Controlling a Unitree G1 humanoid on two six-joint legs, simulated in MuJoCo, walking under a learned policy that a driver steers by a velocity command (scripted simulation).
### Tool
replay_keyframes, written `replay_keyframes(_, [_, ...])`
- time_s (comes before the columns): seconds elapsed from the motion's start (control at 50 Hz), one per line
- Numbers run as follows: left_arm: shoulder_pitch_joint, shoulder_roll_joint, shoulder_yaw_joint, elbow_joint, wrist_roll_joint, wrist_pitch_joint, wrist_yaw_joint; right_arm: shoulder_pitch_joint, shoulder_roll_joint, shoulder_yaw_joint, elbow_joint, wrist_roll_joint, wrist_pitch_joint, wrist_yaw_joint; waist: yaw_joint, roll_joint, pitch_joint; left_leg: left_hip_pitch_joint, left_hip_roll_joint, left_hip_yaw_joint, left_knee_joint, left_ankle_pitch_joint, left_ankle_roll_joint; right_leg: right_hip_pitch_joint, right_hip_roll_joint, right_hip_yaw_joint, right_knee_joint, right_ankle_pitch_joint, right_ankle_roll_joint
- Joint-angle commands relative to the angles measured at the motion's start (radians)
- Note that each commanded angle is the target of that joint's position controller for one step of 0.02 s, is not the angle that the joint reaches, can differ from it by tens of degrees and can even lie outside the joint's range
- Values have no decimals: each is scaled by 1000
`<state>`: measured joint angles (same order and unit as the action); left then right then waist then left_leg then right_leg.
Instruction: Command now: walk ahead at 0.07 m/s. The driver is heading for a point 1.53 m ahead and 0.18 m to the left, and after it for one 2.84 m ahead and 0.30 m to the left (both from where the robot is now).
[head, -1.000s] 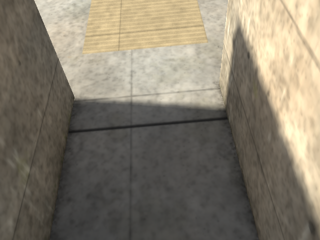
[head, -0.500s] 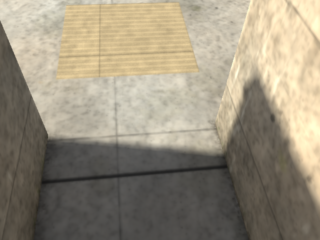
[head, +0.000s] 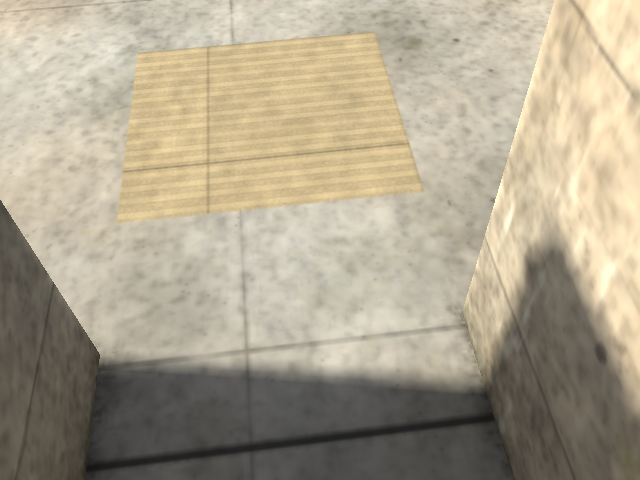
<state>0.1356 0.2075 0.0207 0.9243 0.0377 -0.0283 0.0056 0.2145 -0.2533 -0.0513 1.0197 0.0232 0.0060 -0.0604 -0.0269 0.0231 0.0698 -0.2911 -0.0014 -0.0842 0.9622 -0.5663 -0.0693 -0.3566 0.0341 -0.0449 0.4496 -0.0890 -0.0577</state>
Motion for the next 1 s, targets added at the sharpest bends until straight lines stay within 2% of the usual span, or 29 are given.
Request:
replay_keyframes(0.02, [-59,137,35,-60,11,8,28,100,-31,-10,-1,-1,28,-16,-28,-155,-87,59,49,8,-212,65,-15,38,-203,237,-220,-86,-87])
replay_keyframes(0.04, [-39,131,35,-54,5,11,32,103,-26,-7,7,-5,28,-13,-26,-156,-100,94,42,22,-294,119,-15,44,-191,227,-218,-138,-78])
replay_keyframes(0.08, [-39,129,35,-47,-22,14,38,120,-37,-12,29,-17,27,-1,-48,-136,-98,184,21,65,-470,335,-3,11,-164,205,-214,-281,-32])
replay_keyframes(0.1, [-27,123,36,-45,-23,16,43,104,-44,-9,31,-24,29,6,-40,-125,-74,183,31,53,-514,398,14,0,-148,197,-219,-372,2])
replay_keyframes(0.12, [-5,129,41,-30,-20,19,46,90,-55,-7,25,-32,32,10,-27,-116,-45,158,43,38,-545,381,29,-1,-132,190,-218,-428,33])
replay_keyframes(0.14, [18,148,43,-32,-16,21,52,101,-97,-13,27,-31,24,8,-5,-112,-17,89,46,32,-559,270,43,19,-125,188,-240,-454,59])
replay_keyframes(0.16, [2,124,35,-48,-16,21,57,74,-113,-19,39,-30,16,9,7,-37,15,-4,38,9,-591,196,51,89,-103,156,-216,-401,70])
replay_keyframes(0.18, [24,117,32,-39,-17,16,57,38,-76,-7,36,-24,0,12,17,-13,3,-14,42,-9,-630,247,48,158,-89,131,-149,-314,72])
replay_keyframes(0.22, [49,114,38,-32,-20,11,53,-1,-71,-3,45,-23,-21,16,39,39,-36,15,50,-19,-655,378,35,222,-74,101,-85,-131,74])
replay_keyframes(0.24, [28,114,31,-41,-22,8,48,-18,-70,-4,44,-17,-31,15,48,37,-66,42,43,-13,-638,423,43,229,-76,102,-70,-51,62])
replay_keyframes(0.26, [38,112,26,-41,-23,6,47,0,-65,-4,53,-20,-34,16,42,19,-88,67,41,-16,-636,465,47,240,-79,101,-58,4,55])
replay_keyframes(0.28, [37,113,27,-36,-21,9,39,20,-54,3,57,-27,-31,14,38,-19,-84,81,42,-14,-637,484,49,237,-77,94,-69,41,57])
replay_keyframes(0.3, [36,114,27,-35,-21,12,36,29,-59,3,62,-25,-29,13,35,-17,-83,91,39,-13,-637,506,52,237,-78,93,-66,62,60])
replay_keyframes(0.34, [54,132,30,-27,-15,11,43,35,-72,3,67,-29,-30,9,31,2,-76,85,39,-10,-650,551,64,267,-78,101,-73,106,74])
replay_keyframes(0.36, [65,120,30,-22,-24,18,34,72,-60,8,79,-35,-31,12,31,-22,-102,96,50,-11,-660,542,66,294,-77,96,-71,93,80])
replay_keyframes(0.42, [81,115,29,-9,-24,26,34,62,-58,10,84,-33,-39,22,36,-1,-73,83,49,-12,-662,534,61,293,-79,99,-65,75,85])
replay_keyframes(0.44, [71,121,36,-5,-28,28,31,47,-65,10,77,-31,-43,23,33,-11,-68,81,52,-13,-656,532,69,282,-71,90,-55,61,81])
replay_keyframes(0.46, [73,109,35,-6,-23,26,31,54,-67,11,74,-30,-44,24,35,-2,-53,82,49,-9,-651,537,71,267,-76,95,-59,46,84])
replay_keyframes(0.48, [102,94,33,2,-16,21,39,72,-74,5,66,-24,-48,30,33,16,-56,98,54,-20,-663,571,63,271,-78,100,-63,17,84])
replay_keyframes(0.5, [102,104,36,9,-11,22,44,72,-73,4,65,-27,-49,35,31,3,-38,100,50,-16,-656,604,61,253,-75,97,-57,30,80])
replay_keyframes(0.54, [109,111,39,14,-17,17,46,81,-88,-6,53,-34,-48,40,27,4,-42,128,49,-10,-638,670,56,234,-76,96,-47,57,79])
replay_keyframes(0.6, [118,109,41,22,-22,13,48,94,-78,-10,42,-32,-46,40,24,1,-51,147,46,-8,-630,722,56,227,-78,95,-37,72,82])
replay_keyframes(0.62, [120,106,40,38,-14,14,48,101,-73,-11,26,-32,-49,41,10,-3,-65,162,48,-13,-636,735,61,227,-72,90,-21,102,80])
replay_keyframes(0.7, [131,100,45,52,-23,21,50,121,-77,-22,12,-28,-55,39,19,-4,-61,143,47,-11,-645,715,65,246,-82,98,-14,123,77])
replay_keyframes(0.88, [147,89,54,86,-24,28,55,171,-65,-30,-17,-27,-56,35,26,-19,-48,121,38,-2,-655,668,67,261,-84,104,-15,142,71])
replay_keyframes(0.9, [142,94,58,80,-26,29,56,184,-67,-33,-13,-23,-56,30,27,-24,-49,120,40,-1,-658,656,65,262,-84,106,-19,134,73])
replay_keyframes(0.94, [140,88,59,81,-26,30,56,191,-65,-34,-17,-23,-56,26,28,-24,-44,117,40,1,-660,646,64,262,-83,109,-22,136,73])
replay_keyframes(0.96, [146,85,59,78,-35,29,56,183,-67,-34,-14,-28,-52,28,41,-19,-28,103,34,8,-650,642,61,261,-89,111,-31,121,72])
replay_keyframes(1.0, [151,83,60,82,-34,28,57,197,-60,-34,-16,-27,-51,28,35,-27,-35,112,35,9,-652,633,61,258,-85,110,-31,118,70])
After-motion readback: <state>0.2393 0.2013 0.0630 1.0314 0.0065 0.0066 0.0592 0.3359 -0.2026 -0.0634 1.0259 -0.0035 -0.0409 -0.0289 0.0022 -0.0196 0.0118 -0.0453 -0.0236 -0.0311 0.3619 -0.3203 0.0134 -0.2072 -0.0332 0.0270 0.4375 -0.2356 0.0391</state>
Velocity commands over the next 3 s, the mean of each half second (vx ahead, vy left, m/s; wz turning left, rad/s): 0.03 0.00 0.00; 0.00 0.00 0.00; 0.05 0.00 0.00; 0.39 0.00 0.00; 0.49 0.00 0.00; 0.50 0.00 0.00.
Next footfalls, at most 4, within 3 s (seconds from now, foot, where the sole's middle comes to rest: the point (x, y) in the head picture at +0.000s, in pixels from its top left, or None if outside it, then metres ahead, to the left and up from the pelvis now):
0.12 left None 0.06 0.17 -0.77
2.06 left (283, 433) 0.56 0.12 -0.77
2.60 right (386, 293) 0.90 -0.13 -0.77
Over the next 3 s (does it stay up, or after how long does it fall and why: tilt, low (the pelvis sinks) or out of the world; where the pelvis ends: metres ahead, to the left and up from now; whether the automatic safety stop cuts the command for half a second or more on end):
stays up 0.96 -0.02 0.01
